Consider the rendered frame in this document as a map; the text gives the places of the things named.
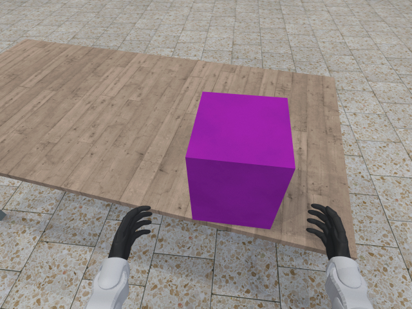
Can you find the robot left forearm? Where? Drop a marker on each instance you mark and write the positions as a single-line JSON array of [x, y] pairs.
[[110, 287]]

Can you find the carton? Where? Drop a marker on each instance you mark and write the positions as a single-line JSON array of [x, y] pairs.
[[240, 159]]

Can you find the robot right forearm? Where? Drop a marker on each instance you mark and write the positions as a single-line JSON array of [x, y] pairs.
[[346, 288]]

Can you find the robot left hand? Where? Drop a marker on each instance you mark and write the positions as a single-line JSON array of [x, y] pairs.
[[126, 235]]

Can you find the robot right hand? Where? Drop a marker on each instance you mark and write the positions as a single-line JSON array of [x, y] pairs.
[[333, 235]]

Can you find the table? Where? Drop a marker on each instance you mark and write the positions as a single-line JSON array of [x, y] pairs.
[[115, 126]]

